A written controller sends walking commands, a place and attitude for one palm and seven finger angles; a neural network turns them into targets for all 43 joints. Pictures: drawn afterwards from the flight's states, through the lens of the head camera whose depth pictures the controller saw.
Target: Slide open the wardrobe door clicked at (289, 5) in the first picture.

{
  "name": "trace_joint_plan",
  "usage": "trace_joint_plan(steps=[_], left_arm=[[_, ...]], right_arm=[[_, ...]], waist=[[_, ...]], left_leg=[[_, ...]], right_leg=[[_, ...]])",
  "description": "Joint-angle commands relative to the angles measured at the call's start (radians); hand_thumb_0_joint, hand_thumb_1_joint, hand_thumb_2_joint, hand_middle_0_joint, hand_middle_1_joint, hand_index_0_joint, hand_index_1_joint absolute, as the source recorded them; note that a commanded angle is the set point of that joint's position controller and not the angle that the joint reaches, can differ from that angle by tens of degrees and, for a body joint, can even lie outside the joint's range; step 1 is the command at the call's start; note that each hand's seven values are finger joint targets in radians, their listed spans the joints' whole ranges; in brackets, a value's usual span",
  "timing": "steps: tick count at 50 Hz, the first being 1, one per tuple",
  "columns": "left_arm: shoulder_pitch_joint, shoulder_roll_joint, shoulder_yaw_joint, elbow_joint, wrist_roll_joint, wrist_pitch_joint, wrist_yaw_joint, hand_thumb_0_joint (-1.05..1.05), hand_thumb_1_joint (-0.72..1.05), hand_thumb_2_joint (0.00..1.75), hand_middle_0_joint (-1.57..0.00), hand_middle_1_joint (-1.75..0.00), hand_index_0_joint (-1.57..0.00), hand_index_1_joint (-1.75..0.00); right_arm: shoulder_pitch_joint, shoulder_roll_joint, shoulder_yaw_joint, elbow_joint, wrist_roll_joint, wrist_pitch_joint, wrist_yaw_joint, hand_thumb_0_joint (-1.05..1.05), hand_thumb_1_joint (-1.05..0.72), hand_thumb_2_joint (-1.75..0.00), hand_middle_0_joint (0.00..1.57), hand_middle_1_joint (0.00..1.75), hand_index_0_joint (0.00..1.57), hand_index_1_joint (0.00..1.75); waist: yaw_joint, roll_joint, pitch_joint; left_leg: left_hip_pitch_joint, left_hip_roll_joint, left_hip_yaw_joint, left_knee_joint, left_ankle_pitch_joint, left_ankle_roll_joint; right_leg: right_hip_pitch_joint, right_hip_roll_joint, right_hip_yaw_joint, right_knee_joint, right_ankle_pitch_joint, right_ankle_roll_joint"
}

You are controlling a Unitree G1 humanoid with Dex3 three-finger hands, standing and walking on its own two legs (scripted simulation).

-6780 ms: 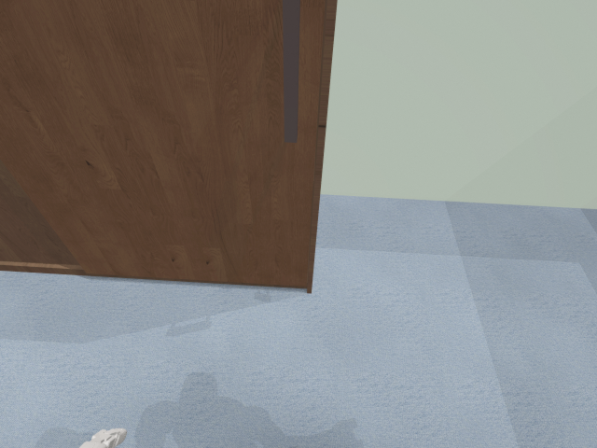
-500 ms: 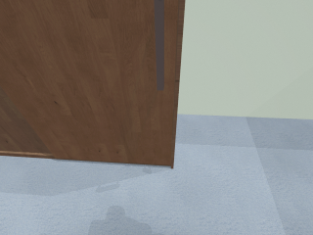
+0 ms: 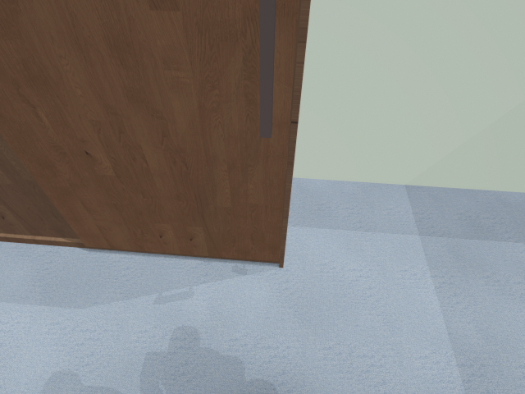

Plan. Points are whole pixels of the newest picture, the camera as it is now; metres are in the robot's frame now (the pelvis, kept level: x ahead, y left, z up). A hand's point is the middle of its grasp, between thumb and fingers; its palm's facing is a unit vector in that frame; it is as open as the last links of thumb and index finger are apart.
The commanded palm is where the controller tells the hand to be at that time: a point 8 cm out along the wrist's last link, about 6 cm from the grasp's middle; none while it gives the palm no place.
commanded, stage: look again from close up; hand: right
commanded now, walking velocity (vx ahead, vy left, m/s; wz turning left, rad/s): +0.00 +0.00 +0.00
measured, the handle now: (267, 65) +0.72 +0.03 +0.16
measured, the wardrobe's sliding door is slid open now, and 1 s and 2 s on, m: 0.00 0.00 0.00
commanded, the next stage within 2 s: shuffle to correct the standing spot in 1.08 s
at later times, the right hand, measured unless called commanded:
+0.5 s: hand out of the picture +0.00 -0.13 -0.18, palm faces +0.05 +0.99 -0.13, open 7.4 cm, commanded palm none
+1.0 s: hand out of the picture +0.01 -0.13 -0.18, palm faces +0.06 +0.99 -0.13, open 7.4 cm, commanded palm none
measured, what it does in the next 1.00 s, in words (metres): stands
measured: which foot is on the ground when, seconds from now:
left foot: down 0.00-1.00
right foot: down 0.00-1.00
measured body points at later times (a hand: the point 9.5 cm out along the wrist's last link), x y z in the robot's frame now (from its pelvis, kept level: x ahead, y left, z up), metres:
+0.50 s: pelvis +0.02 +0.02 +0.00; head +0.03 +0.01 +0.45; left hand +0.00 +0.22 -0.16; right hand +0.00 -0.18 -0.16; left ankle +0.00 +0.13 -0.74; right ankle +0.06 -0.09 -0.74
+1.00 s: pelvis +0.04 +0.02 +0.00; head +0.05 +0.01 +0.45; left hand +0.02 +0.23 -0.16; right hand +0.01 -0.18 -0.16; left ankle +0.00 +0.13 -0.74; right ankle +0.06 -0.09 -0.74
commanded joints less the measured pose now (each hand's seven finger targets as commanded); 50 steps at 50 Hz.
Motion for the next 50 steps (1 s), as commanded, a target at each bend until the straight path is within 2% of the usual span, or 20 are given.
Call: trace_joint_plan(steps=[1,5,6,8,15,18,21,25,32,44,46,50], left_arm=[[0.076,0.073,0.008,-0.028,-0.004,-0.011,-0.001,0.0,0.9,0.9,-0.2,-0.3,-0.2,-0.3],[0.075,0.07,0.004,-0.025,-0.004,-0.012,-0.001,0.0,0.9,0.9,-0.2,-0.3,-0.2,-0.3],[0.078,0.068,0.004,-0.027,-0.005,-0.012,-0.001,0.0,0.9,0.9,-0.2,-0.3,-0.2,-0.3],[0.077,0.064,0.001,-0.023,-0.004,-0.014,-0.001,0.0,0.9,0.9,-0.2,-0.3,-0.2,-0.3],[0.076,0.062,-0.003,-0.017,-0.004,-0.019,0.001,0.0,0.9,0.9,-0.2,-0.3,-0.2,-0.3],[0.082,0.057,-0.004,-0.014,-0.004,-0.019,0.001,0.0,0.9,0.9,-0.2,-0.3,-0.2,-0.3],[0.079,0.056,-0.003,-0.011,-0.005,-0.02,0.002,0.0,0.9,0.9,-0.2,-0.3,-0.2,-0.3],[0.077,0.056,-0.004,-0.007,-0.004,-0.021,0.003,0.0,0.9,0.9,-0.2,-0.3,-0.2,-0.3],[0.072,0.06,-0.006,-0.005,-0.005,-0.025,0.006,0.0,0.9,0.9,-0.2,-0.3,-0.2,-0.3],[0.056,0.071,-0.009,0.001,-0.005,-0.026,0.007,0.0,0.9,0.9,-0.2,-0.3,-0.2,-0.3],[0.056,0.075,-0.008,0.0,-0.006,-0.025,0.007,0.0,0.9,0.9,-0.2,-0.3,-0.2,-0.3],[0.055,0.079,-0.011,0.0,-0.005,-0.028,0.008,0.0,0.9,0.9,-0.2,-0.3,-0.2,-0.3]], right_arm=[[0.084,-0.067,-0.012,-0.018,0.0,-0.012,-0.008,0.0,-0.9,-0.9,0.2,0.3,0.2,0.3],[0.084,-0.072,-0.011,-0.017,0.003,-0.013,-0.007,0.0,-0.9,-0.9,0.2,0.3,0.2,0.3],[0.084,-0.072,-0.01,-0.017,0.002,-0.015,-0.008,0.0,-0.9,-0.9,0.2,0.3,0.2,0.3],[0.08,-0.072,-0.009,-0.017,0.005,-0.017,-0.008,0.0,-0.9,-0.9,0.2,0.3,0.2,0.3],[0.067,-0.073,-0.012,-0.023,0.007,-0.016,-0.01,0.0,-0.9,-0.9,0.2,0.3,0.2,0.3],[0.056,-0.077,-0.012,-0.027,0.007,-0.018,-0.011,0.0,-0.9,-0.9,0.2,0.3,0.2,0.3],[0.051,-0.076,-0.013,-0.029,0.008,-0.018,-0.011,0.0,-0.9,-0.9,0.2,0.3,0.2,0.3],[0.043,-0.078,-0.014,-0.028,0.009,-0.016,-0.01,0.0,-0.9,-0.9,0.2,0.3,0.2,0.3],[0.044,-0.079,-0.013,-0.029,0.009,-0.019,-0.011,0.0,-0.9,-0.9,0.2,0.3,0.2,0.3],[0.047,-0.085,-0.01,-0.018,0.01,-0.019,-0.01,0.0,-0.9,-0.9,0.2,0.3,0.2,0.3],[0.05,-0.087,-0.009,-0.015,0.009,-0.021,-0.011,0.0,-0.9,-0.9,0.2,0.3,0.2,0.3],[0.048,-0.088,-0.01,-0.014,0.011,-0.019,-0.01,0.0,-0.9,-0.9,0.2,0.3,0.2,0.3]], waist=[[0.008,-0.004,0.079],[0.006,-0.009,0.085],[0.006,0.015,0.078],[0.006,0.023,0.075],[-0.001,-0.016,0.069],[0.001,0.01,0.067],[-0.003,0.012,0.065],[-0.002,-0.02,0.071],[-0.003,0.002,0.054],[-0.005,-0.01,0.067],[-0.005,0.009,0.062],[-0.006,-0.016,0.061]], left_leg=[[-0.079,0.065,-0.094,-0.12,-0.106,0.048],[-0.084,0.069,-0.095,-0.126,-0.117,0.049],[-0.072,0.07,-0.096,-0.128,-0.099,0.05],[-0.078,0.075,-0.099,-0.128,-0.09,0.052],[-0.044,0.071,-0.087,-0.111,-0.045,0.054],[-0.025,0.073,-0.085,-0.111,-0.021,0.055],[-0.017,0.071,-0.082,-0.112,-0.005,0.054],[-0.017,0.071,-0.08,-0.109,0.003,0.055],[0.01,0.072,-0.075,-0.108,0.06,0.052],[0.014,0.073,-0.075,-0.123,0.059,0.049],[0.019,0.073,-0.075,-0.125,0.069,0.048],[0.024,0.073,-0.071,-0.123,0.062,0.048]], right_leg=[[0.0,-0.1,0.127,-0.112,-0.193,0.007],[0.003,-0.096,0.117,-0.101,-0.176,0.01],[0.001,-0.095,0.114,-0.088,-0.151,0.009],[0.02,-0.091,0.101,-0.075,-0.111,0.011],[0.012,-0.097,0.104,-0.078,-0.096,0.012],[0.009,-0.093,0.095,-0.065,-0.057,0.015],[0.017,-0.095,0.092,-0.054,-0.031,0.016],[0.024,-0.096,0.093,-0.061,-0.028,0.016],[0.047,-0.104,0.091,-0.054,0.036,0.013],[0.07,-0.103,0.088,-0.065,0.042,0.015],[0.077,-0.104,0.091,-0.06,0.056,0.014],[0.077,-0.103,0.093,-0.069,0.054,0.013]])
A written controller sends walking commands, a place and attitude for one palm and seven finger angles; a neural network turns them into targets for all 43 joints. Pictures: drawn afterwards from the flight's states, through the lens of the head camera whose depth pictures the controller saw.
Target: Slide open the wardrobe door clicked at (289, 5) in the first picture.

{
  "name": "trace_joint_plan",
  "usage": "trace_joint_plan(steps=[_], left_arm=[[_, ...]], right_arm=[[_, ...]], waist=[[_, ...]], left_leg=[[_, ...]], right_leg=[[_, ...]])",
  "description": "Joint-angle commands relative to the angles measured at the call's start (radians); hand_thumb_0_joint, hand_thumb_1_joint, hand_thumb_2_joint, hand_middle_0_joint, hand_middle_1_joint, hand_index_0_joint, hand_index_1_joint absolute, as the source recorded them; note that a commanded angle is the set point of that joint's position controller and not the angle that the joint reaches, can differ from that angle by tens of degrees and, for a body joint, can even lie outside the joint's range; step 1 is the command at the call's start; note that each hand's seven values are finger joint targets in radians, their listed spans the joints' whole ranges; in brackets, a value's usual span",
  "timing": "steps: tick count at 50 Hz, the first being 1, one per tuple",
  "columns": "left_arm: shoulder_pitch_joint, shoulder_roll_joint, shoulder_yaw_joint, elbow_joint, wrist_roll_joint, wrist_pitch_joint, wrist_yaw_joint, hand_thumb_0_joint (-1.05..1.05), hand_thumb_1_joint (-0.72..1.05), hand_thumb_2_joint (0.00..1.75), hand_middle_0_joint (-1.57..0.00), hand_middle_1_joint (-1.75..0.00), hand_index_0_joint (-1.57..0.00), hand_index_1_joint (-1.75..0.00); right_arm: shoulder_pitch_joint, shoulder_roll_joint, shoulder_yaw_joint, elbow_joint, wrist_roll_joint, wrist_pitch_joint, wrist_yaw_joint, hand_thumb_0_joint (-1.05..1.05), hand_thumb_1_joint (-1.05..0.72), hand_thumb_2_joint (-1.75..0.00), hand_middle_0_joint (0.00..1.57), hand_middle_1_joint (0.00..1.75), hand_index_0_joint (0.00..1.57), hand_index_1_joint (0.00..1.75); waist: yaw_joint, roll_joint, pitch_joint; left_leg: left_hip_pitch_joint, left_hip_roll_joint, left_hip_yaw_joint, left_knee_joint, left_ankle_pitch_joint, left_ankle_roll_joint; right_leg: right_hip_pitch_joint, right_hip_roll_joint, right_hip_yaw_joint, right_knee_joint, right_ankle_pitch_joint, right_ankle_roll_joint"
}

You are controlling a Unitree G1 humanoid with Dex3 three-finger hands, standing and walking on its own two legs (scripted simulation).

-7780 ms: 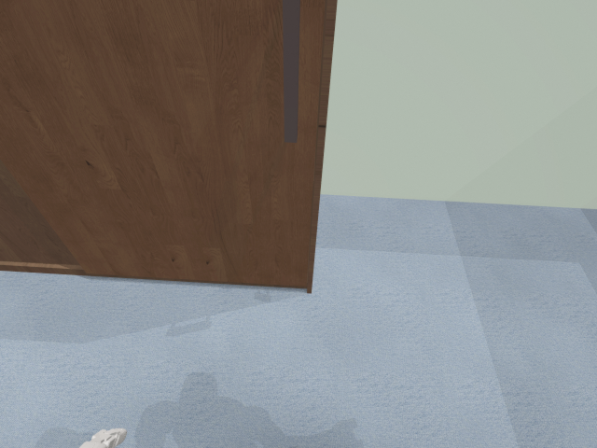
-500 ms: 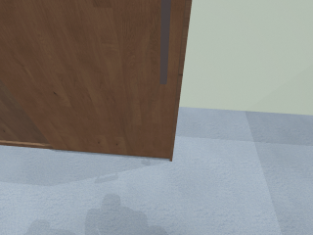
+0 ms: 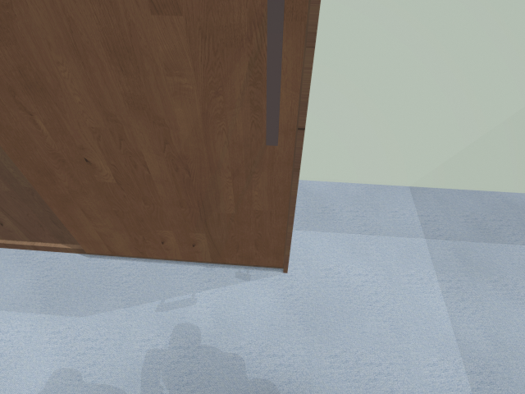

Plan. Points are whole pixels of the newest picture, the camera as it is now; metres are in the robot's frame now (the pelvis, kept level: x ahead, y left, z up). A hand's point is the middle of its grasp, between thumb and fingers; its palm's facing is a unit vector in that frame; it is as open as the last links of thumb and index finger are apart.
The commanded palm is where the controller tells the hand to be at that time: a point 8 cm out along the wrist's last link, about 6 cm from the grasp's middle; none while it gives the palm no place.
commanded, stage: look again from close up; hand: right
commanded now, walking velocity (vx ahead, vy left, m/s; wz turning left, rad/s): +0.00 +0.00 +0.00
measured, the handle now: (274, 71) +0.68 +0.01 +0.15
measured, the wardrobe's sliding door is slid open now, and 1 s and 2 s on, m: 0.00 0.00 0.00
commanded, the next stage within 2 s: shuffle to correct the standing spot in 0.08 s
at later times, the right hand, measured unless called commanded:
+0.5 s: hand out of the picture -0.01 -0.13 -0.18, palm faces +0.05 +0.98 -0.16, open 7.4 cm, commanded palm none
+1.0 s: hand out of the picture +0.14 -0.09 -0.19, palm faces +0.08 +0.99 -0.10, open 7.4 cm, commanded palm none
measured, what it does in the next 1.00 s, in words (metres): walks ahead: right foot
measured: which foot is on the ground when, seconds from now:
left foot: down 0.00-0.80, up 0.82-1.00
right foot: down 0.00-0.50, up 0.52-0.78, down 0.80-1.00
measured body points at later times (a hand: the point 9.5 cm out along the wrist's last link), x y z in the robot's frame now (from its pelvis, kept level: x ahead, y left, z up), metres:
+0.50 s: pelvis +0.04 +0.03 -0.01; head +0.05 +0.04 +0.44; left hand +0.00 +0.23 -0.17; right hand -0.01 -0.19 -0.17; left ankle -0.03 +0.11 -0.74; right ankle +0.02 -0.11 -0.74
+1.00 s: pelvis +0.17 +0.06 -0.01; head +0.19 +0.04 +0.44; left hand +0.23 +0.30 -0.15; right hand +0.14 -0.14 -0.18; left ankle +0.13 +0.20 -0.65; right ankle +0.20 -0.02 -0.74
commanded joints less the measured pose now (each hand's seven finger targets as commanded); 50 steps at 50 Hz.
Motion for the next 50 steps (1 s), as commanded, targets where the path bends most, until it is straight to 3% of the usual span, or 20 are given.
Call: trace_joint_plan(steps=[1,9,12,16,20,22,23,24,25,26,28,35,38,39,40,41,43,44,47,50], left_arm=[[0.069,0.074,0.012,-0.029,-0.004,-0.012,-0.001,0.0,0.9,0.9,-0.2,-0.3,-0.2,-0.3],[0.071,0.077,0.01,-0.025,-0.003,-0.015,0.001,0.0,0.9,0.9,-0.2,-0.3,-0.2,-0.3],[0.092,0.081,0.017,-0.011,0.003,-0.008,0.001,0.0,0.9,0.9,-0.2,-0.3,-0.2,-0.3],[0.1,0.12,0.045,-0.021,0.009,0.002,0.0,0.0,0.9,0.9,-0.2,-0.3,-0.2,-0.3],[0.117,0.153,0.07,-0.037,0.013,-0.006,0.004,0.0,0.9,0.9,-0.2,-0.3,-0.2,-0.3],[0.089,0.138,0.073,-0.048,0.011,-0.01,0.003,0.0,0.9,0.9,-0.2,-0.3,-0.2,-0.3],[0.068,0.116,0.07,-0.059,0.01,-0.014,0.003,0.0,0.9,0.9,-0.2,-0.3,-0.2,-0.3],[0.028,0.07,0.057,-0.079,0.005,-0.021,0.0,0.0,0.9,0.9,-0.2,-0.3,-0.2,-0.3],[-0.071,0.053,0.05,-0.12,0.01,-0.026,-0.007,0.0,0.9,0.9,-0.2,-0.3,-0.2,-0.3],[-0.117,0.068,0.053,-0.138,0.012,-0.022,-0.007,0.0,0.9,0.9,-0.2,-0.3,-0.2,-0.3],[-0.136,0.041,0.057,-0.126,0.009,-0.025,-0.019,0.0,0.9,0.9,-0.2,-0.3,-0.2,-0.3],[-0.156,0.026,0.048,-0.128,0.003,-0.013,-0.035,0.0,0.9,0.9,-0.2,-0.3,-0.2,-0.3],[0.06,0.066,0.055,-0.059,0.007,-0.027,-0.005,0.0,0.9,0.9,-0.2,-0.3,-0.2,-0.3],[0.177,0.119,0.067,-0.028,0.012,-0.03,0.01,0.0,0.9,0.9,-0.2,-0.3,-0.2,-0.3],[0.25,0.215,0.088,-0.015,0.024,-0.033,0.022,0.0,0.9,0.9,-0.2,-0.3,-0.2,-0.3],[0.245,0.262,0.088,-0.033,-0.001,-0.023,0.021,0.0,0.9,0.9,-0.2,-0.3,-0.2,-0.3],[0.051,0.188,0.073,-0.068,0.002,-0.029,0.022,0.0,0.9,0.9,-0.2,-0.3,-0.2,-0.3],[-0.007,0.143,0.059,-0.087,0.006,-0.037,0.017,0.0,0.9,0.9,-0.2,-0.3,-0.2,-0.3],[-0.064,0.127,0.061,-0.105,0.009,-0.047,0.007,0.0,0.9,0.9,-0.2,-0.3,-0.2,-0.3],[-0.039,0.15,0.08,-0.112,0.013,-0.041,0.0,0.0,0.9,0.9,-0.2,-0.3,-0.2,-0.3]], right_arm=[[0.106,-0.076,-0.019,-0.009,-0.001,-0.006,-0.009,0.0,-0.9,-0.9,0.2,0.3,0.2,0.3],[0.104,-0.077,-0.02,-0.006,0.0,-0.005,-0.008,0.0,-0.9,-0.9,0.2,0.3,0.2,0.3],[0.111,-0.07,-0.023,0.005,-0.004,0.002,-0.001,0.0,-0.9,-0.9,0.2,0.3,0.2,0.3],[0.108,-0.069,-0.035,-0.011,-0.018,0.015,0.02,0.0,-0.9,-0.9,0.2,0.3,0.2,0.3],[0.117,-0.055,-0.046,-0.033,-0.023,0.015,0.036,0.0,-0.9,-0.9,0.2,0.3,0.2,0.3],[0.162,-0.059,-0.053,-0.022,-0.022,0.006,0.04,0.0,-0.9,-0.9,0.2,0.3,0.2,0.3],[0.201,-0.078,-0.061,-0.007,-0.021,0.0,0.038,0.0,-0.9,-0.9,0.2,0.3,0.2,0.3],[0.254,-0.121,-0.072,0.013,-0.022,-0.003,0.028,0.0,-0.9,-0.9,0.2,0.3,0.2,0.3],[0.328,-0.145,-0.083,0.034,-0.02,-0.01,0.017,0.0,-0.9,-0.9,0.2,0.3,0.2,0.3],[0.358,-0.127,-0.07,0.047,-0.019,-0.01,0.008,0.0,-0.9,-0.9,0.2,0.3,0.2,0.3],[0.326,-0.096,-0.056,0.047,-0.024,-0.021,0.002,0.0,-0.9,-0.9,0.2,0.3,0.2,0.3],[0.232,-0.095,-0.035,0.036,-0.027,-0.033,-0.008,0.0,-0.9,-0.9,0.2,0.3,0.2,0.3],[0.191,-0.125,-0.045,0.034,-0.013,-0.029,0.001,0.0,-0.9,-0.9,0.2,0.3,0.2,0.3],[0.199,-0.112,-0.045,0.028,-0.007,-0.026,0.006,0.0,-0.9,-0.9,0.2,0.3,0.2,0.3],[0.248,-0.049,-0.042,0.018,0.005,-0.023,0.014,0.0,-0.9,-0.9,0.2,0.3,0.2,0.3],[0.215,-0.066,-0.039,-0.017,-0.002,-0.021,0.013,0.0,-0.9,-0.9,0.2,0.3,0.2,0.3],[0.116,-0.061,-0.055,-0.022,-0.024,0.002,0.019,0.0,-0.9,-0.9,0.2,0.3,0.2,0.3],[0.136,-0.049,-0.06,-0.019,-0.03,0.013,0.029,0.0,-0.9,-0.9,0.2,0.3,0.2,0.3],[0.208,-0.008,-0.061,-0.003,-0.033,0.04,0.037,0.0,-0.9,-0.9,0.2,0.3,0.2,0.3],[0.137,-0.014,-0.064,-0.042,-0.032,0.047,0.04,0.0,-0.9,-0.9,0.2,0.3,0.2,0.3]], waist=[[-0.004,-0.014,0.043],[-0.005,-0.008,0.036],[0.006,-0.001,0.03],[0.013,-0.09,0.11],[0.012,-0.141,0.102],[-0.02,-0.08,0.077],[-0.041,0.015,0.067],[-0.067,0.207,0.073],[-0.108,0.309,0.1],[-0.101,0.226,0.126],[-0.072,0.052,0.117],[0.007,0.083,0.107],[0.104,0.064,-0.032],[0.148,0.022,-0.103],[0.137,-0.2,-0.201],[0.115,-0.173,-0.181],[0.044,-0.099,0.062],[0.007,-0.077,0.093],[-0.05,-0.102,0.028],[-0.026,-0.128,0.03]], left_leg=[[-0.056,0.095,-0.084,-0.097,0.113,0.025],[-0.044,0.098,-0.077,-0.093,0.125,0.024],[-0.073,0.083,-0.057,-0.064,-0.038,0.03],[-0.166,0.031,-0.008,0.053,-0.159,0.036],[-0.221,0.013,0.016,0.134,-0.135,0.04],[-0.102,0.031,-0.013,0.03,-0.107,0.046],[0.017,0.069,-0.078,-0.049,-0.125,0.061],[0.143,0.172,-0.238,-0.153,-0.15,0.106],[0.204,0.284,-0.381,-0.219,0.041,0.158],[0.203,0.317,-0.376,-0.192,0.245,0.19],[0.229,0.281,-0.269,-0.119,0.474,0.232],[0.045,0.172,-0.093,-0.106,0.718,0.173],[0.022,0.114,-0.036,0.171,0.897,0.123],[-0.099,0.098,-0.038,0.362,0.707,0.092],[-0.314,-0.007,0.01,0.706,0.084,0.042],[-0.375,-0.031,-0.067,0.918,-0.265,0.043],[-0.441,0.049,-0.136,0.965,-0.136,0.027],[-0.411,0.07,-0.126,0.937,-0.081,0.015],[-0.319,0.077,-0.078,0.817,0.01,-0.012],[-0.357,0.094,-0.035,0.655,0.031,-0.039]], right_leg=[[0.018,-0.084,0.079,-0.071,0.12,-0.018],[0.023,-0.085,0.08,-0.075,0.142,-0.021],[0.034,-0.096,0.084,-0.078,-0.051,-0.027],[-0.055,-0.176,0.201,-0.186,-0.39,-0.075],[-0.051,-0.249,0.295,-0.199,-0.424,-0.138],[-0.124,-0.21,0.215,-0.108,-0.348,-0.113],[-0.225,-0.155,0.128,0.013,-0.277,-0.082],[-0.369,-0.058,-0.02,0.213,-0.203,-0.042],[-0.505,-0.014,-0.086,0.427,-0.315,-0.023],[-0.557,-0.042,-0.051,0.56,-0.344,-0.026],[-0.573,-0.068,-0.055,0.673,-0.296,-0.02],[-0.285,-0.035,-0.15,0.376,-0.136,-0.032],[0.06,0.017,-0.188,0.153,0.051,-0.059],[0.272,-0.085,-0.081,0.096,0.167,-0.092],[0.441,-0.401,0.295,0.041,0.384,-0.223],[0.318,-0.56,0.506,-0.089,0.375,-0.319],[-0.008,-0.493,0.397,-0.224,0.046,-0.244],[-0.101,-0.438,0.309,-0.246,-0.051,-0.207],[-0.175,-0.311,0.049,-0.21,0.02,-0.134],[-0.132,-0.295,0.005,-0.206,0.042,-0.135]])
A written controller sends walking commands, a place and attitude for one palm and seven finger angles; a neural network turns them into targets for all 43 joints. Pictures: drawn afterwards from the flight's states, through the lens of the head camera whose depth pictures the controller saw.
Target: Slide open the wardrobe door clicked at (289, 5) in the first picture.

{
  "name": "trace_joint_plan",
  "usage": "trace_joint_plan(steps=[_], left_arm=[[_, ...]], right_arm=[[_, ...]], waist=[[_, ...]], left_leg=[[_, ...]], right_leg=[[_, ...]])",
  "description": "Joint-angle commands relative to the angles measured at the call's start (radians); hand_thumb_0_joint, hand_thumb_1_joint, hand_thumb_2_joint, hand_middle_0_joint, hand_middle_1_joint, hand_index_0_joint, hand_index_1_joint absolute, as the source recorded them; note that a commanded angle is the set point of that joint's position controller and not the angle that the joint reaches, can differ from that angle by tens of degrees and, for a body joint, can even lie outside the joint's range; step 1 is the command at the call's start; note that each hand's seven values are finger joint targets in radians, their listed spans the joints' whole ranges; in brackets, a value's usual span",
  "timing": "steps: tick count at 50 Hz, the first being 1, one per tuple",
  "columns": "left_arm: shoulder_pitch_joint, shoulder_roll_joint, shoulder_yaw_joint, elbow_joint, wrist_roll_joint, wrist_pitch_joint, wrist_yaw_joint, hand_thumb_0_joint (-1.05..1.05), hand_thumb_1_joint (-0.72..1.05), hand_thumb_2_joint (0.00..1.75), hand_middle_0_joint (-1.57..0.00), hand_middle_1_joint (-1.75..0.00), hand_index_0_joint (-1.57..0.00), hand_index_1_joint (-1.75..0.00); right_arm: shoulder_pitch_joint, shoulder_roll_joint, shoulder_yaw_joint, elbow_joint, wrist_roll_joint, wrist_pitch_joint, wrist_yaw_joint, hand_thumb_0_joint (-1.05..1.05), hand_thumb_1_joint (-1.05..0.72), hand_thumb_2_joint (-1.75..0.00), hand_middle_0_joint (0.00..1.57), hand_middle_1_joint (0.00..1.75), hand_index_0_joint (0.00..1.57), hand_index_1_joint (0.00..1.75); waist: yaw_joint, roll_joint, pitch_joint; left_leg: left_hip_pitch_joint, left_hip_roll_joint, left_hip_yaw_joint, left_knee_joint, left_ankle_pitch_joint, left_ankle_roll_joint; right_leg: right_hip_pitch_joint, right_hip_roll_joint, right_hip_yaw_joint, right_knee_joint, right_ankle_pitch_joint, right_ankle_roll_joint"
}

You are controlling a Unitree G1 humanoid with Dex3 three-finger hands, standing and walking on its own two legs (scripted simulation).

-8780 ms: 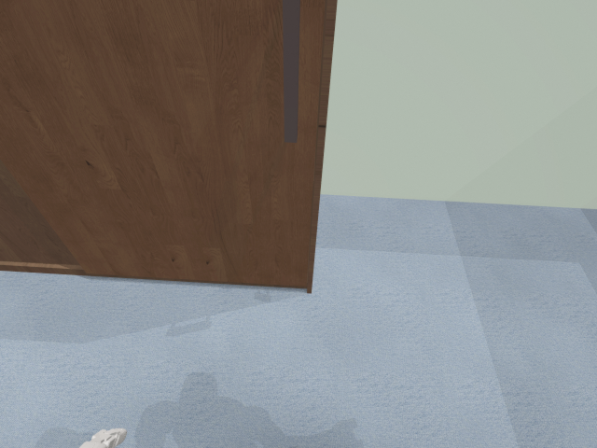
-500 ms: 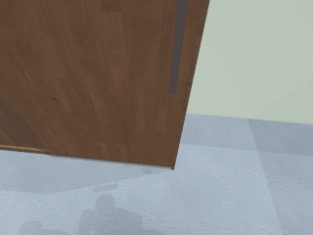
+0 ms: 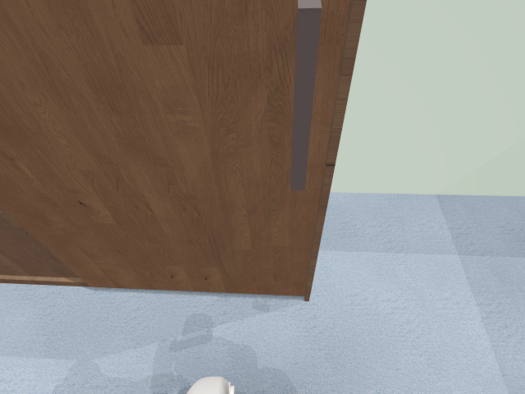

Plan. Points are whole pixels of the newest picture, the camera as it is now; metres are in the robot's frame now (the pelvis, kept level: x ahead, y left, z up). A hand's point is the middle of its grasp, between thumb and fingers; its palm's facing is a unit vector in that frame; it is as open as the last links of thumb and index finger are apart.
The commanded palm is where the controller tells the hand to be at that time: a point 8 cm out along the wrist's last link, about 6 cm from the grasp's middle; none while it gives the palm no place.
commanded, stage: shuffle to correct the standing spot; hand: right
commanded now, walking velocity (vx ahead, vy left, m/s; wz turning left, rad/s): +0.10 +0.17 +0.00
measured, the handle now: (301, 107) +0.51 -0.05 +0.16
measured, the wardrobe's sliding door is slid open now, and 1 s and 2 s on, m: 0.00 0.00 0.00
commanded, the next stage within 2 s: come to a stop and stand still in 0.12 s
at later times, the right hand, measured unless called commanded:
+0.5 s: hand out of the picture +0.12 -0.07 -0.17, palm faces +0.09 +0.97 -0.22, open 7.2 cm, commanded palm none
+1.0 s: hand out of the picture +0.04 -0.11 -0.17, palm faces +0.10 +0.97 -0.21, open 7.4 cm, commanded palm none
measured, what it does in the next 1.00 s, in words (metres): steps on the spot: left foot, then right foot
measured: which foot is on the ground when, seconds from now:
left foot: up 0.00-0.22, down 0.24-0.70, up 0.72-1.00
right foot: down 0.00-0.24, up 0.26-0.66, down 0.68-1.00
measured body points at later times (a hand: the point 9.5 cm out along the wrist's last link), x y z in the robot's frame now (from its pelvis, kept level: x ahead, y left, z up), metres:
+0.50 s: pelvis +0.08 +0.11 +0.00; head +0.13 +0.11 +0.45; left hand +0.13 +0.34 -0.16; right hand +0.11 -0.12 -0.15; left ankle +0.09 +0.20 -0.73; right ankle +0.07 +0.00 -0.69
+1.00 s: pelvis +0.04 +0.07 +0.00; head +0.06 +0.07 +0.45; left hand +0.14 +0.29 -0.15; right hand +0.04 -0.16 -0.16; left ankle +0.00 +0.20 -0.73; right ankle +0.09 -0.01 -0.73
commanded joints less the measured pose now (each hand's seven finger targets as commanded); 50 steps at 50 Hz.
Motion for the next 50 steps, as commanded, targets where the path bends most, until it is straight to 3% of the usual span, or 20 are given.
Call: trace_joint_plan(steps=[1,6,9,10,11,12,13,14,16,21,26,30,32,33,35,36,40,46,49,50], left_arm=[[0.086,0.136,0.03,-0.032,0.006,-0.001,-0.017,0.0,0.9,0.9,-0.2,-0.3,-0.2,-0.3],[0.121,0.182,0.055,-0.034,0.016,0.027,-0.024,0.0,0.9,0.9,-0.2,-0.3,-0.2,-0.3],[0.104,0.208,0.067,-0.041,0.014,0.04,-0.024,0.0,0.9,0.9,-0.2,-0.3,-0.2,-0.3],[0.119,0.19,0.065,-0.041,0.012,0.041,-0.027,0.0,0.9,0.9,-0.2,-0.3,-0.2,-0.3],[0.148,0.129,0.054,-0.04,0.005,0.042,-0.031,0.0,0.9,0.9,-0.2,-0.3,-0.2,-0.3],[0.131,0.049,0.026,-0.075,0.0,0.042,-0.033,0.0,0.9,0.9,-0.2,-0.3,-0.2,-0.3],[0.105,0.074,0.018,-0.082,-0.003,0.058,-0.024,0.0,0.9,0.9,-0.2,-0.3,-0.2,-0.3],[0.103,0.06,0.014,-0.063,-0.005,0.06,-0.022,0.0,0.9,0.9,-0.2,-0.3,-0.2,-0.3],[0.126,0.03,-0.003,-0.008,-0.013,0.054,-0.028,0.0,0.9,0.9,-0.2,-0.3,-0.2,-0.3],[0.078,0.054,0.002,-0.025,-0.013,0.083,-0.026,0.0,0.9,0.9,-0.2,-0.3,-0.2,-0.3],[0.015,0.071,0.012,-0.082,-0.011,0.099,-0.032,0.0,0.9,0.9,-0.2,-0.3,-0.2,-0.3],[0.017,0.066,0.011,-0.098,-0.014,0.089,-0.035,0.0,0.9,0.9,-0.2,-0.3,-0.2,-0.3],[0.061,0.068,0.012,-0.083,-0.013,0.079,-0.033,0.0,0.9,0.9,-0.2,-0.3,-0.2,-0.3],[0.083,0.093,0.016,-0.076,-0.01,0.071,-0.031,0.0,0.9,0.9,-0.2,-0.3,-0.2,-0.3],[0.058,0.195,0.028,-0.108,-0.002,0.067,-0.03,0.0,0.9,0.9,-0.2,-0.3,-0.2,-0.3],[0.026,0.183,0.024,-0.112,0.001,0.065,-0.02,0.0,0.9,0.9,-0.2,-0.3,-0.2,-0.3],[-0.046,0.153,0.009,-0.131,-0.003,0.06,-0.015,0.0,0.9,0.9,-0.2,-0.3,-0.2,-0.3],[0.027,0.141,0.012,-0.079,-0.004,0.054,-0.019,0.0,0.9,0.9,-0.2,-0.3,-0.2,-0.3],[0.044,0.126,0.014,-0.06,-0.013,0.05,-0.025,0.0,0.9,0.9,-0.2,-0.3,-0.2,-0.3],[0.049,0.095,0.009,-0.057,-0.019,0.049,-0.028,0.0,0.9,0.9,-0.2,-0.3,-0.2,-0.3]], right_arm=[[0.102,-0.004,-0.008,-0.023,0.0,0.018,0.007,0.0,-0.9,-0.9,0.2,0.3,0.2,0.3],[-0.05,-0.046,-0.012,-0.073,0.003,0.012,0.016,0.0,-0.9,-0.9,0.2,0.3,0.2,0.3],[0.011,-0.082,-0.019,-0.062,0.005,0.002,0.02,0.0,-0.9,-0.9,0.2,0.3,0.2,0.3],[0.052,-0.115,-0.025,-0.049,0.005,-0.007,0.018,0.0,-0.9,-0.9,0.2,0.3,0.2,0.3],[0.094,-0.18,-0.032,-0.037,0.002,-0.016,0.008,0.0,-0.9,-0.9,0.2,0.3,0.2,0.3],[0.12,-0.251,-0.046,-0.028,-0.001,-0.016,-0.004,0.0,-0.9,-0.9,0.2,0.3,0.2,0.3],[0.109,-0.229,-0.035,-0.029,0.01,-0.024,-0.012,0.0,-0.9,-0.9,0.2,0.3,0.2,0.3],[0.043,-0.19,-0.023,-0.028,0.012,-0.03,-0.018,0.0,-0.9,-0.9,0.2,0.3,0.2,0.3],[-0.042,-0.141,0.001,-0.031,0.015,-0.042,-0.031,0.0,-0.9,-0.9,0.2,0.3,0.2,0.3],[0.0,-0.203,-0.027,-0.028,0.014,-0.02,-0.054,0.0,-0.9,-0.9,0.2,0.3,0.2,0.3],[-0.028,-0.213,-0.041,-0.054,0.009,-0.006,-0.063,0.0,-0.9,-0.9,0.2,0.3,0.2,0.3],[-0.053,-0.218,-0.043,-0.071,0.008,-0.001,-0.054,0.0,-0.9,-0.9,0.2,0.3,0.2,0.3],[-0.066,-0.213,-0.041,-0.072,0.013,0.004,-0.049,0.0,-0.9,-0.9,0.2,0.3,0.2,0.3],[-0.064,-0.195,-0.038,-0.073,0.017,0.006,-0.046,0.0,-0.9,-0.9,0.2,0.3,0.2,0.3],[-0.027,-0.111,-0.019,-0.091,0.021,0.016,-0.042,0.0,-0.9,-0.9,0.2,0.3,0.2,0.3],[-0.045,-0.102,-0.01,-0.085,0.015,0.028,-0.049,0.0,-0.9,-0.9,0.2,0.3,0.2,0.3],[-0.025,-0.099,-0.012,-0.043,0.012,0.032,-0.038,0.0,-0.9,-0.9,0.2,0.3,0.2,0.3],[-0.026,-0.074,0.012,-0.037,0.012,0.023,-0.036,0.0,-0.9,-0.9,0.2,0.3,0.2,0.3],[0.066,-0.08,0.015,0.003,0.013,0.007,-0.042,0.0,-0.9,-0.9,0.2,0.3,0.2,0.3],[0.065,-0.103,0.016,0.009,0.011,-0.003,-0.045,0.0,-0.9,-0.9,0.2,0.3,0.2,0.3]], waist=[[0.015,-0.144,0.019],[0.061,-0.218,0.026],[0.024,-0.195,-0.053],[0.006,-0.112,-0.072],[-0.012,0.079,-0.09],[-0.028,0.306,-0.111],[-0.035,0.31,-0.162],[-0.007,0.284,-0.12],[0.031,0.096,-0.095],[-0.016,0.052,-0.079],[-0.014,0.077,-0.087],[0.005,0.093,-0.116],[0.029,0.076,-0.126],[0.04,0.024,-0.139],[0.02,-0.29,-0.114],[0.029,-0.318,-0.086],[0.002,-0.145,-0.061],[0.03,-0.136,-0.057],[0.002,-0.079,-0.093],[0.013,-0.013,-0.058]], left_leg=[[0.026,0.049,0.03,-0.182,0.042,-0.037],[0.097,0.018,0.093,-0.476,-0.006,-0.045],[0.261,-0.026,0.133,-0.68,0.075,-0.038],[0.351,-0.02,0.116,-0.773,0.109,-0.032],[0.484,0.098,-0.013,-0.855,0.165,0.004],[0.569,0.28,-0.179,-0.875,0.354,0.08],[0.455,0.3,-0.207,-0.894,0.446,0.112],[0.419,0.288,-0.188,-0.886,0.509,0.131],[0.387,0.24,-0.077,-0.822,0.739,0.133],[0.468,0.296,-0.095,-0.771,0.978,0.186],[0.442,0.325,-0.107,-0.777,0.87,0.214],[0.4,0.279,-0.09,-0.756,0.724,0.185],[0.328,0.231,-0.054,-0.708,0.582,0.131],[0.283,0.187,-0.024,-0.659,0.466,0.09],[0.161,0.017,0.094,-0.487,-0.163,-0.019],[0.161,-0.01,0.047,-0.327,-0.301,-0.03],[0.123,-0.01,-0.025,-0.172,-0.18,-0.026],[0.212,0.002,0.013,-0.511,-0.168,-0.03],[0.377,0.008,0.019,-0.821,0.049,-0.025],[0.377,0.065,-0.055,-0.868,0.073,-0.002]], right_leg=[[-0.054,-0.255,0.176,-0.305,0.11,-0.087],[-0.009,-0.26,0.206,-0.272,-0.002,-0.075],[0.005,-0.241,0.195,-0.139,-0.026,-0.024],[-0.027,-0.195,0.155,-0.047,-0.044,0.012],[-0.147,-0.113,0.075,0.135,-0.116,0.05],[-0.311,-0.004,0.021,0.354,-0.386,0.081],[-0.223,-0.024,0.133,0.43,-0.395,0.077],[-0.209,-0.036,0.158,0.467,-0.349,0.08],[-0.133,-0.038,0.166,0.404,-0.248,0.092],[-0.164,0.023,0.149,0.342,-0.224,0.11],[-0.18,0.021,0.205,0.366,-0.228,0.106],[-0.066,0.032,0.171,0.175,-0.157,0.097],[0.088,0.041,0.129,-0.026,0.005,0.092],[0.184,-0.003,0.139,-0.113,0.137,0.078],[0.176,-0.28,0.385,-0.169,0.564,-0.079],[0.1,-0.295,0.417,-0.228,0.552,-0.137],[0.073,-0.206,0.324,-0.243,0.32,-0.129],[0.111,-0.2,0.36,-0.288,0.13,-0.122],[0.069,-0.134,0.307,-0.229,0.034,-0.041],[0.03,-0.082,0.257,-0.188,-0.001,0.009]])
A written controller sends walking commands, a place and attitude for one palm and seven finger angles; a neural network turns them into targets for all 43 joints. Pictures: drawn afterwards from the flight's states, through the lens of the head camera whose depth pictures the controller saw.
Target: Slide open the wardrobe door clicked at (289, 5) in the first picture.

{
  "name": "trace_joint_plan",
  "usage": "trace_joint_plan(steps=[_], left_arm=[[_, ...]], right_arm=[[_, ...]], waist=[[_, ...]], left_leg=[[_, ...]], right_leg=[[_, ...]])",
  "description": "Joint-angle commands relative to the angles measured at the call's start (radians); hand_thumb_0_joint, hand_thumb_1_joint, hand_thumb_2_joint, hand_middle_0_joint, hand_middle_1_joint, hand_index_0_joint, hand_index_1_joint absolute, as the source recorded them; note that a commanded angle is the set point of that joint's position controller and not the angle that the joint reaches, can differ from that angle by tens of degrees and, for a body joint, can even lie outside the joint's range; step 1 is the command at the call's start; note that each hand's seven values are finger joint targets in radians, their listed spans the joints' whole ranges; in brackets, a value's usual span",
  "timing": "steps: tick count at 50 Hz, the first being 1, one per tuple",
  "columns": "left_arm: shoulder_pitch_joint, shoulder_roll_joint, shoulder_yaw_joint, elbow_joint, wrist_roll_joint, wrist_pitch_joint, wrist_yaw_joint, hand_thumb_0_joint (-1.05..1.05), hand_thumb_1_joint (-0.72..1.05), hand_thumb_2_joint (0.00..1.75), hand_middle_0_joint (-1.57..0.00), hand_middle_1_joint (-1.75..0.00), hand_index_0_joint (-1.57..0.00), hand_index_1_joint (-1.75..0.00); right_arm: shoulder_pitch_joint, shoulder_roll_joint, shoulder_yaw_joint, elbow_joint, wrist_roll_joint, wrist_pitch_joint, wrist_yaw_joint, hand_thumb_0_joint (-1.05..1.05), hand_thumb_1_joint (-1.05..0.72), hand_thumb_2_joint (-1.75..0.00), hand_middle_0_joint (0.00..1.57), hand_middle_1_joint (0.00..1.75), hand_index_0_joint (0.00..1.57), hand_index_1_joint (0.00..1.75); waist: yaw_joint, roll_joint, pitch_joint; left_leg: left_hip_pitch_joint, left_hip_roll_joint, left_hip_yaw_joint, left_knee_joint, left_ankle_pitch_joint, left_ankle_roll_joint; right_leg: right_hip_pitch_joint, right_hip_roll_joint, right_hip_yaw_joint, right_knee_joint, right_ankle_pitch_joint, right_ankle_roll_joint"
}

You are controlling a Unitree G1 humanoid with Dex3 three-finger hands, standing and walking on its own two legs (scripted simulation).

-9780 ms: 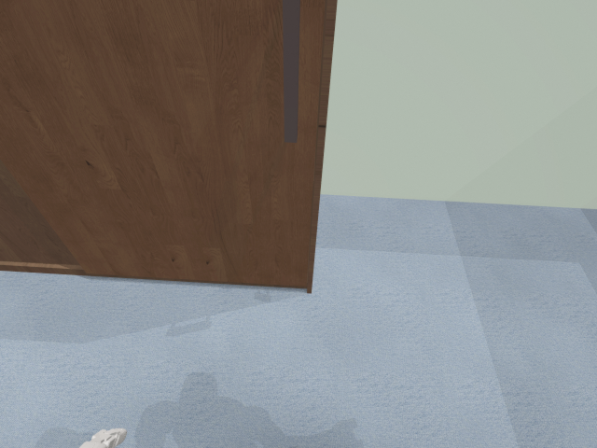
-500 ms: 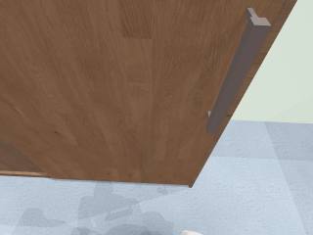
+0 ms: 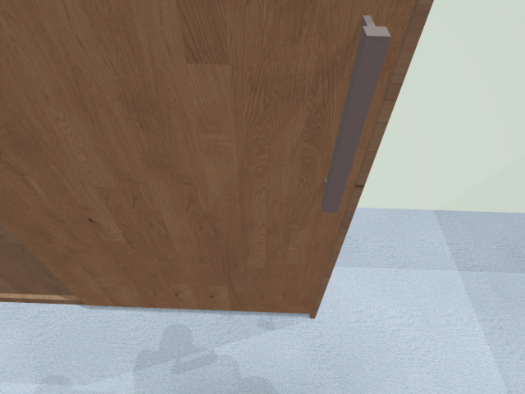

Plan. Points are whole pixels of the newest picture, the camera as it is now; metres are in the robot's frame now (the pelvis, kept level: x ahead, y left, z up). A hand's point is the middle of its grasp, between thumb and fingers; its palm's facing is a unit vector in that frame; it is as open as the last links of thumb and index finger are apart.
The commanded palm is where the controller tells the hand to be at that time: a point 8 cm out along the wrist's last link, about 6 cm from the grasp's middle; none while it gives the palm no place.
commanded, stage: come to a stop and stand still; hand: right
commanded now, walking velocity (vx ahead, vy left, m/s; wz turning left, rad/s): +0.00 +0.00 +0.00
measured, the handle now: (344, 131) +0.48 -0.11 +0.16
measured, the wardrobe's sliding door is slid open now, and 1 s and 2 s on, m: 0.00 0.00 0.00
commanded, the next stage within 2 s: look again from close up in 1.44 s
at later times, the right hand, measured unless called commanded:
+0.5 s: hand out of the picture -0.05 -0.13 -0.18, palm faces +0.07 +0.99 -0.12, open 7.4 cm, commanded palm none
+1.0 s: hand out of the picture +0.01 -0.21 -0.17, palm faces +0.03 +0.97 -0.25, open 7.4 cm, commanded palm none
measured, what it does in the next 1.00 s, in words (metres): steps on the spot: left foot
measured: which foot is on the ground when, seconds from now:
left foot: up 0.00-0.00, down 0.02-1.00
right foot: down 0.00-1.00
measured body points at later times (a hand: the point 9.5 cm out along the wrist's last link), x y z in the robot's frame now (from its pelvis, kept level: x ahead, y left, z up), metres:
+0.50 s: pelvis -0.02 +0.02 +0.00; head -0.01 +0.00 +0.45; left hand -0.08 +0.21 -0.15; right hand -0.05 -0.18 -0.17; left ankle -0.04 +0.13 -0.74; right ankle +0.05 -0.09 -0.74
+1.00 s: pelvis -0.03 -0.01 -0.01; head -0.05 -0.02 +0.44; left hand +0.04 +0.24 -0.14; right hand +0.01 -0.26 -0.15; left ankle -0.04 +0.13 -0.74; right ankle +0.05 -0.09 -0.74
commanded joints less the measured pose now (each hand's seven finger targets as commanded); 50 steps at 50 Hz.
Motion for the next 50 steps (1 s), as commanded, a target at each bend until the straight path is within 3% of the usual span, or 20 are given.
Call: trace_joint_plan(steps=[1,2,3,5,7,9,11,25,26,27,28,29,31,32,34,36,38,41,45,50], left_arm=[[0.099,0.085,0.021,-0.002,-0.014,-0.008,-0.008,0.0,0.9,0.9,-0.2,-0.3,-0.2,-0.3],[0.098,0.077,0.016,0.004,-0.009,-0.006,-0.01,0.0,0.9,0.9,-0.2,-0.3,-0.2,-0.3],[0.107,0.077,0.018,0.016,-0.004,-0.001,-0.01,0.0,0.9,0.9,-0.2,-0.3,-0.2,-0.3],[0.141,0.087,0.012,0.043,-0.001,0.0,-0.009,0.0,0.9,0.9,-0.2,-0.3,-0.2,-0.3],[0.166,0.085,0.002,0.069,-0.001,-0.003,-0.006,0.0,0.9,0.9,-0.2,-0.3,-0.2,-0.3],[0.171,0.087,-0.002,0.08,0.0,-0.003,-0.003,0.0,0.9,0.9,-0.2,-0.3,-0.2,-0.3],[0.18,0.085,-0.004,0.089,-0.001,-0.003,0.0,0.0,0.9,0.9,-0.2,-0.3,-0.2,-0.3],[0.269,0.041,-0.001,0.126,-0.001,-0.01,0.011,0.0,0.9,0.9,-0.2,-0.3,-0.2,-0.3],[0.197,0.17,-0.001,0.001,0.008,-0.028,-0.007,0.0,0.9,0.9,-0.2,-0.3,-0.2,-0.3],[0.213,0.132,0.024,-0.006,0.007,-0.047,0.003,0.0,0.9,0.9,-0.2,-0.3,-0.2,-0.3],[0.247,0.097,0.013,-0.003,0.007,-0.045,0.007,0.0,0.9,0.9,-0.2,-0.3,-0.2,-0.3],[0.262,0.083,0.016,-0.01,0.006,-0.037,0.008,0.0,0.9,0.9,-0.2,-0.3,-0.2,-0.3],[0.26,0.074,0.012,-0.03,0.01,-0.026,0.004,0.0,0.9,0.9,-0.2,-0.3,-0.2,-0.3],[0.26,0.073,0.015,-0.035,0.008,-0.025,0.002,0.0,0.9,0.9,-0.2,-0.3,-0.2,-0.3],[0.251,0.088,0.019,-0.046,0.004,-0.025,0.002,0.0,0.9,0.9,-0.2,-0.3,-0.2,-0.3],[0.238,0.112,0.019,-0.05,0.001,-0.029,0.003,0.0,0.9,0.9,-0.2,-0.3,-0.2,-0.3],[0.217,0.148,0.026,-0.066,-0.001,-0.031,0.004,0.0,0.9,0.9,-0.2,-0.3,-0.2,-0.3],[0.183,0.179,0.031,-0.084,0.0,-0.03,0.001,0.0,0.9,0.9,-0.2,-0.3,-0.2,-0.3],[0.133,0.219,0.036,-0.109,0.002,-0.023,-0.005,0.0,0.9,0.9,-0.2,-0.3,-0.2,-0.3],[0.094,0.253,0.039,-0.118,0.002,-0.019,-0.014,0.0,0.9,0.9,-0.2,-0.3,-0.2,-0.3]], right_arm=[[0.097,-0.094,-0.005,0.004,-0.002,-0.033,-0.011,0.0,-0.9,-0.9,0.2,0.3,0.2,0.3],[0.069,-0.103,-0.005,0.001,0.004,-0.038,-0.008,0.0,-0.9,-0.9,0.2,0.3,0.2,0.3],[0.043,-0.102,-0.006,-0.002,0.007,-0.042,-0.007,0.0,-0.9,-0.9,0.2,0.3,0.2,0.3],[0.023,-0.08,0.0,0.0,0.009,-0.037,-0.006,0.0,-0.9,-0.9,0.2,0.3,0.2,0.3],[0.036,-0.073,0.002,0.009,0.01,-0.031,-0.006,0.0,-0.9,-0.9,0.2,0.3,0.2,0.3],[0.067,-0.064,0.004,0.024,0.013,-0.027,-0.006,0.0,-0.9,-0.9,0.2,0.3,0.2,0.3],[0.09,-0.059,0.005,0.035,0.012,-0.026,-0.007,0.0,-0.9,-0.9,0.2,0.3,0.2,0.3],[0.152,-0.002,0.007,0.072,0.016,-0.03,-0.01,0.0,-0.9,-0.9,0.2,0.3,0.2,0.3],[0.114,-0.188,0.032,-0.024,-0.006,-0.068,-0.011,0.0,-0.9,-0.9,0.2,0.3,0.2,0.3],[0.102,-0.118,0.002,-0.019,0.001,-0.067,-0.017,0.0,-0.9,-0.9,0.2,0.3,0.2,0.3],[0.113,-0.073,0.017,-0.024,0.007,-0.067,-0.02,0.0,-0.9,-0.9,0.2,0.3,0.2,0.3],[0.119,-0.059,0.015,-0.035,0.006,-0.061,-0.021,0.0,-0.9,-0.9,0.2,0.3,0.2,0.3],[0.12,-0.056,0.017,-0.061,0.002,-0.052,-0.023,0.0,-0.9,-0.9,0.2,0.3,0.2,0.3],[0.111,-0.064,0.012,-0.068,0.002,-0.05,-0.026,0.0,-0.9,-0.9,0.2,0.3,0.2,0.3],[0.12,-0.074,0.008,-0.086,0.0,-0.044,-0.027,0.0,-0.9,-0.9,0.2,0.3,0.2,0.3],[0.149,-0.077,0.01,-0.1,-0.001,-0.041,-0.028,0.0,-0.9,-0.9,0.2,0.3,0.2,0.3],[0.152,-0.097,0.004,-0.112,0.0,-0.04,-0.026,0.0,-0.9,-0.9,0.2,0.3,0.2,0.3],[0.137,-0.121,0.001,-0.139,-0.002,-0.037,-0.023,0.0,-0.9,-0.9,0.2,0.3,0.2,0.3],[0.113,-0.16,-0.005,-0.162,-0.003,-0.032,-0.016,0.0,-0.9,-0.9,0.2,0.3,0.2,0.3],[0.093,-0.201,-0.006,-0.172,-0.005,-0.035,-0.008,0.0,-0.9,-0.9,0.2,0.3,0.2,0.3]], waist=[[0.025,0.037,-0.015],[0.04,0.086,-0.017],[0.044,0.174,0.007],[0.055,0.126,0.056],[0.049,0.032,0.077],[0.037,-0.025,0.101],[0.024,-0.041,0.114],[0.025,-0.043,0.077],[0.051,-0.063,0.176],[0.048,-0.082,-0.006],[0.058,-0.054,-0.106],[0.063,-0.02,-0.103],[0.06,0.041,-0.018],[0.066,0.042,0.015],[0.058,-0.035,0.055],[0.037,-0.076,0.034],[0.034,-0.061,0.025],[0.028,-0.074,0.029],[0.031,-0.069,0.05],[0.032,-0.037,0.031]], left_leg=[[0.046,0.135,-0.115,-0.287,0.171,0.054],[-0.033,0.15,-0.13,-0.292,0.139,0.066],[-0.094,0.138,-0.134,-0.318,0.069,0.068],[-0.16,0.116,-0.109,-0.33,-0.02,0.063],[-0.131,0.086,-0.082,-0.311,-0.016,0.05],[-0.115,0.07,-0.072,-0.305,-0.034,0.045],[-0.083,0.064,-0.061,-0.303,-0.012,0.042],[-0.056,0.047,-0.042,-0.27,0.029,0.046],[-0.071,0.03,-0.055,-0.28,0.196,0.067],[-0.046,0.066,-0.068,-0.202,0.129,0.078],[-0.011,0.069,-0.069,-0.197,0.156,0.084],[-0.033,0.071,-0.074,-0.197,0.131,0.087],[-0.091,0.075,-0.094,-0.216,0.077,0.095],[-0.121,0.075,-0.092,-0.207,0.063,0.097],[-0.138,0.043,-0.076,-0.164,0.082,0.092],[-0.083,0.011,-0.042,-0.123,0.14,0.075],[-0.064,0.008,-0.037,-0.108,0.172,0.069],[-0.054,0.005,-0.033,-0.113,0.154,0.066],[-0.072,0.009,-0.041,-0.14,0.081,0.068],[-0.074,0.026,-0.062,-0.188,0.048,0.07]], right_leg=[[0.018,-0.121,0.141,-0.067,-0.051,0.043],[0.074,-0.097,0.113,-0.055,-0.045,0.058],[0.107,-0.094,0.106,-0.03,-0.043,0.061],[0.141,-0.109,0.115,-0.04,-0.02,0.056],[0.109,-0.12,0.132,-0.074,-0.031,0.053],[0.068,-0.125,0.152,-0.112,-0.101,0.052],[0.035,-0.129,0.161,-0.127,-0.124,0.051],[0.021,-0.138,0.172,-0.132,-0.145,0.05],[0.005,-0.08,0.175,-0.036,0.026,0.052],[0.042,-0.113,0.173,0.032,-0.005,0.04],[0.058,-0.116,0.181,0.07,0.009,0.033],[0.041,-0.114,0.169,0.083,-0.016,0.033],[-0.012,-0.104,0.149,0.107,-0.049,0.031],[-0.019,-0.103,0.141,0.106,-0.045,0.032],[-0.026,-0.115,0.152,0.066,-0.027,0.025],[-0.033,-0.144,0.192,0.031,0.043,0.004],[-0.028,-0.149,0.194,0.022,0.077,-0.001],[-0.034,-0.154,0.202,-0.01,0.037,-0.005],[-0.045,-0.149,0.216,-0.076,-0.157,0.004],[-0.022,-0.136,0.212,-0.094,-0.204,0.014]])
